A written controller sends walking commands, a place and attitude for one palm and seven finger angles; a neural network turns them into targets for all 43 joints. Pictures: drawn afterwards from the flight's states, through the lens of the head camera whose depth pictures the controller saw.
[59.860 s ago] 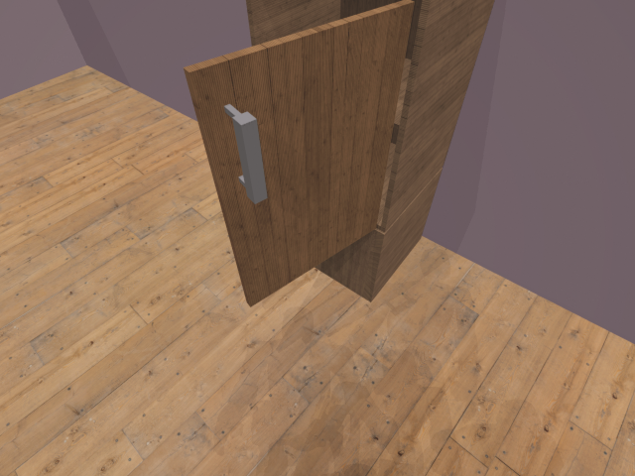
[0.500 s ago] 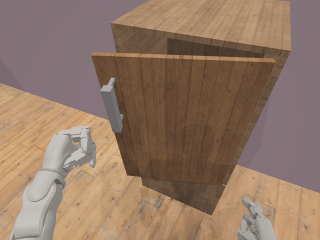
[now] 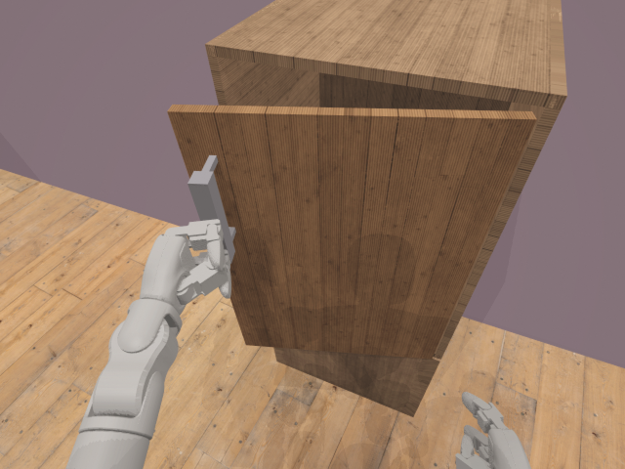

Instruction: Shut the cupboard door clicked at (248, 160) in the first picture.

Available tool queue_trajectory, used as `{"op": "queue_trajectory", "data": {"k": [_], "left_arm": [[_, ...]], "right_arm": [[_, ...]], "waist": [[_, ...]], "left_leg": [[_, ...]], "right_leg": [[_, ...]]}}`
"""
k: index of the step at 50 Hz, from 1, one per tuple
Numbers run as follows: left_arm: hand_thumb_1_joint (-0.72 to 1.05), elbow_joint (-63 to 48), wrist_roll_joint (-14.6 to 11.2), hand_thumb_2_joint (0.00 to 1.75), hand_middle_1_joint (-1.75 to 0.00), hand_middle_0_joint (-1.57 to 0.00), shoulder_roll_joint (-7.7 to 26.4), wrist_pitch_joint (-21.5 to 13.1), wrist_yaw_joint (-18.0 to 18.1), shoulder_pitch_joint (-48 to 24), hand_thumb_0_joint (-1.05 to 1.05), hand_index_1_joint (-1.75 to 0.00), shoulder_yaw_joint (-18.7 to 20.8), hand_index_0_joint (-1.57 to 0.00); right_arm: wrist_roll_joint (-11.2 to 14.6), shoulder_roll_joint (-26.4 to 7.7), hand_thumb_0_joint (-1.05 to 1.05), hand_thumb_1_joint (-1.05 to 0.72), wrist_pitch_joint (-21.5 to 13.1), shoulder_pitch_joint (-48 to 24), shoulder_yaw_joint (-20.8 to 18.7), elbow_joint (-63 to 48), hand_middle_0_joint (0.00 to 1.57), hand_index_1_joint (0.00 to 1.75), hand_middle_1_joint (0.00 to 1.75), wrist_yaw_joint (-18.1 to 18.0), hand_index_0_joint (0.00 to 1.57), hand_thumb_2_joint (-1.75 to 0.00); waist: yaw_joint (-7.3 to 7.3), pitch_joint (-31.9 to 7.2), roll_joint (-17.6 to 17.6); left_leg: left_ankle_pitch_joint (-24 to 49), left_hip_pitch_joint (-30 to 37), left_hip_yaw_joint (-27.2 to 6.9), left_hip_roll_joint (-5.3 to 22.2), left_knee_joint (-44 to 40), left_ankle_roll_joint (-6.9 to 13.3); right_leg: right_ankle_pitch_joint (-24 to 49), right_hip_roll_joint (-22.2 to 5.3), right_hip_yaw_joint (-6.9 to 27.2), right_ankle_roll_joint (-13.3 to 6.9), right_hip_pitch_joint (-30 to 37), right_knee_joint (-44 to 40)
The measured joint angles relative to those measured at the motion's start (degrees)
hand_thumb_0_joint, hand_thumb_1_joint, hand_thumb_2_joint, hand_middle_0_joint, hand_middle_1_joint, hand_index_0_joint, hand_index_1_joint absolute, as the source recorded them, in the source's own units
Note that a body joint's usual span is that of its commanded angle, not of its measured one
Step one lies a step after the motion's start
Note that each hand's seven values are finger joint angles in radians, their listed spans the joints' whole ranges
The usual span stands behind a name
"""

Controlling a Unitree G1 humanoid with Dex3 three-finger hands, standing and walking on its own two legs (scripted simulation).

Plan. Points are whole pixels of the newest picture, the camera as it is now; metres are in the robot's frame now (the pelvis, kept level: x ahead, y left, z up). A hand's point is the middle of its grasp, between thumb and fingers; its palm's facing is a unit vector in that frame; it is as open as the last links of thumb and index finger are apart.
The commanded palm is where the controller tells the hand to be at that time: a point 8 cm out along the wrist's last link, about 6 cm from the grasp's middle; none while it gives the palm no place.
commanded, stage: bring the fist close to the handle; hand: left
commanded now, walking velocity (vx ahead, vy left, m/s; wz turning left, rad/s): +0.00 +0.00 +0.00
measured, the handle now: (218, 210) +0.42 +0.16 +0.12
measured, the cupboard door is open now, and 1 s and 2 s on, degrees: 18 14 2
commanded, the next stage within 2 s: push the door shut along its arc in 0.50 s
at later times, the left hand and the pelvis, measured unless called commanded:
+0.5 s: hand (220, 267) +0.32 +0.13 +0.13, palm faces -0.01 -1.00 -0.04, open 3.1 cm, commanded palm +0.29 +0.18 +0.13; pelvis +0.00 -0.01 +0.00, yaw +0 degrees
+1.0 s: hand (230, 238) +0.36 +0.13 +0.13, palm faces -0.11 -0.99 -0.04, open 3.1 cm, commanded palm +0.35 +0.18 +0.13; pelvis -0.01 +0.00 +0.00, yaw +0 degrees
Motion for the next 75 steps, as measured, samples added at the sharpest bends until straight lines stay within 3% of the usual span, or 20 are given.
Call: {"op": "queue_trajectory", "data": {"k": [8, 15, 34, 44, 55, 62, 75], "left_arm": [[0.89, 2.7, 0.9, 0.90, -1.50, -1.30, -1.0, -0.1, 1.9, -2.8, 0.02, -1.50, -0.4, -1.30], [0.89, 1.9, 0.8, 0.90, -1.50, -1.30, -0.8, -0.4, 1.9, -0.6, 0.02, -1.50, 0.3, -1.30], [0.89, 6.8, -0.7, 0.90, -1.50, -1.30, 1.0, -2.5, -0.4, -2.9, 0.02, -1.50, 1.9, -1.30], [0.89, 18.4, -1.0, 0.91, -1.50, -1.30, 3.2, -4.8, -3.5, -13.8, 0.02, -1.50, 1.7, -1.30], [0.89, 28.0, -1.1, 0.91, -1.50, -1.33, 4.4, -8.2, -6.5, -20.6, 0.02, -1.50, 2.3, -1.30], [0.90, 35.5, -1.0, 0.90, -1.50, -1.33, 3.8, -10.0, -7.3, -27.1, 0.02, -1.50, 0.7, -1.30], [0.90, 47.2, -0.2, 0.90, -1.50, -1.30, 4.3, -14.0, -10.3, -35.3, 0.02, -1.50, 1.9, -1.30]], "right_arm": [[-0.1, 0.2, 0.02, -0.90, 2.0, 0.0, -0.2, -0.3, 0.20, 0.30, 0.30, 0.7, 0.20, -0.90], [0.0, -0.1, 0.02, -0.90, 3.6, 0.3, -0.6, -0.9, 0.20, 0.30, 0.30, 1.0, 0.20, -0.90], [0.4, -0.4, 0.02, -0.90, 3.4, -0.7, -0.4, -0.1, 0.20, 0.30, 0.30, 0.2, 0.20, -0.90], [0.7, -1.0, 0.01, -0.90, 3.2, -0.6, -0.2, 1.4, 0.20, 0.30, 0.30, -0.5, 0.20, -0.90], [0.9, -1.7, 0.01, -0.90, 3.4, 1.9, -0.8, 2.4, 0.20, 0.30, 0.30, 0.1, 0.20, -0.90], [0.7, -2.1, 0.01, -0.90, 3.2, 2.5, -1.1, 3.4, 0.20, 0.30, 0.30, 0.2, 0.20, -0.90], [0.0, -1.7, 0.01, -0.90, 3.5, 4.2, -0.9, 3.9, 0.20, 0.30, 0.30, 1.0, 0.20, -0.90]], "waist": [[-0.20, -0.3, -0.3], [-0.32, -0.5, -0.2], [-0.37, -0.1, -0.1], [-1.11, 1.1, -0.4], [-1.83, 0.5, -0.7], [-2.34, 0.5, -0.7], [-4.32, -0.3, -1.2]], "left_leg": [[0.0, 0.6, 0.4, 0.2, -0.6, -0.1], [0.2, 1.4, 0.6, 0.4, -1.3, -0.3], [1.1, 1.1, 0.0, 0.6, -1.3, -0.6], [1.3, -0.8, -0.5, 0.4, -0.5, -0.4], [1.1, -2.4, -0.2, -0.1, -0.2, 0.0], [1.0, -4.2, -0.5, -0.6, 0.6, 0.4], [0.4, -6.1, 0.5, -0.6, 1.4, 0.7]], "right_leg": [[0.0, 0.2, 0.4, -0.1, 0.3, -0.3], [0.3, 0.5, 0.7, -0.3, 1.0, -0.9], [1.1, 0.7, 0.0, -0.6, 1.1, -1.5], [1.3, 0.4, -0.5, -0.6, -0.6, -0.8], [1.0, -0.1, -0.2, -0.2, -2.4, -0.2], [0.6, -0.7, -0.5, 0.2, -4.0, 0.8], [0.1, -0.7, 0.4, 0.3, -6.5, 2.2]]}}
